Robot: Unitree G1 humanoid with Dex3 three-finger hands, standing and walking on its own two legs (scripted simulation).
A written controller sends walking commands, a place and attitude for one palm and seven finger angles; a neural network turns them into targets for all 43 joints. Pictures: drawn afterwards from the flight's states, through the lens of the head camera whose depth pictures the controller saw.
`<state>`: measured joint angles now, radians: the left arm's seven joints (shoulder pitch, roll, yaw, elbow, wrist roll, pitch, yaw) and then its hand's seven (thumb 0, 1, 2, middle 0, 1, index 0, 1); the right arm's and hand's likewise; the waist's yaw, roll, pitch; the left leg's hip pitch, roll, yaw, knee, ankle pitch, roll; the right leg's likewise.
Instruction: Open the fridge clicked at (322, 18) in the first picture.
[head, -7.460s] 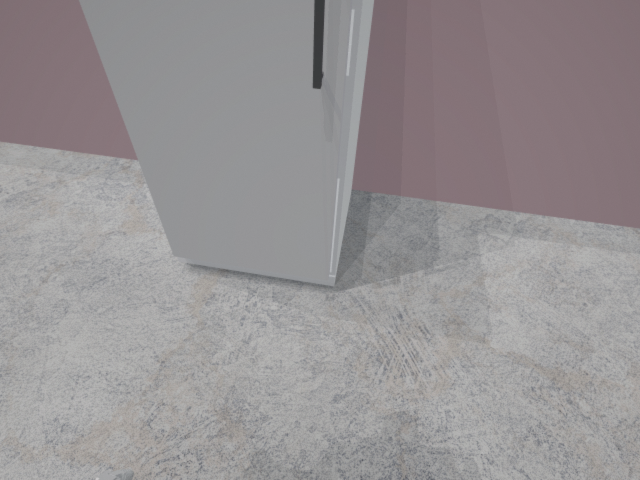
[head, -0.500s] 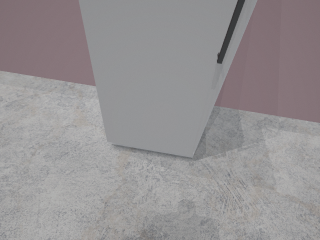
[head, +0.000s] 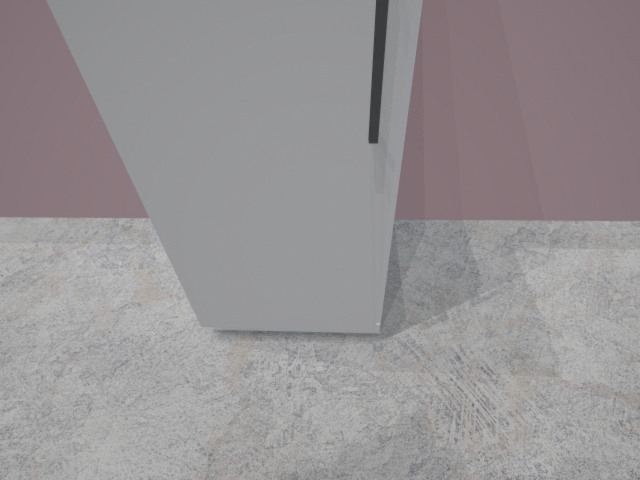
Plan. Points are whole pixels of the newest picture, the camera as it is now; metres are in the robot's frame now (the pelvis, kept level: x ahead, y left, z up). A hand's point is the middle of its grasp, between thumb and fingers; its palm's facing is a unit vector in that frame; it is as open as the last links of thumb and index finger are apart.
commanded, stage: take the last steps up to it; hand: right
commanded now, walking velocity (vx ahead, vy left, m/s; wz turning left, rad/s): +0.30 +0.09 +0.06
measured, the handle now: (378, 37) +0.71 -0.08 +0.26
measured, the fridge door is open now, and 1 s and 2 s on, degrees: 0 0 0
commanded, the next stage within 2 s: come to a stop and stand still in 0.46 s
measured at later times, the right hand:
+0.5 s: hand (400, 399) +0.30 -0.11 -0.18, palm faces -0.03 +0.98 -0.19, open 7.4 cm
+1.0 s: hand (408, 424) +0.26 -0.12 -0.18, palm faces +0.06 +0.97 -0.23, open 7.4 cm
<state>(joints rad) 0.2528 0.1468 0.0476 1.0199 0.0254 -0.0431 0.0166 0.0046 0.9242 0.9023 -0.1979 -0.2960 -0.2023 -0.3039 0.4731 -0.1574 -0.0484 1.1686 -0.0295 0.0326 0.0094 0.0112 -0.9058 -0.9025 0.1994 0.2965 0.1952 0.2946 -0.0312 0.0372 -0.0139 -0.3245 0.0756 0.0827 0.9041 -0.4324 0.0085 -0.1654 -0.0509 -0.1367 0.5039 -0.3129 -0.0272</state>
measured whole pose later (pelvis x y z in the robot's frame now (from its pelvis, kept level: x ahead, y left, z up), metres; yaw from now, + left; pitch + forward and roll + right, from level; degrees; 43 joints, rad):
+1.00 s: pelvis +0.23 +0.07 -0.01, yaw +2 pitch -2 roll +0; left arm 0.09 0.14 0.04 0.98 0.02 0.03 0.03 0.01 0.91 0.90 -0.20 -0.30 -0.20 -0.30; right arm 0.24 -0.16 -0.05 1.03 -0.01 0.04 -0.03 0.01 -0.91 -0.90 0.20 0.30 0.20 0.29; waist -0.04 -0.02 0.10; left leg -0.30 0.03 0.05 0.77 -0.47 -0.01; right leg -0.31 -0.05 -0.10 0.52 -0.17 -0.01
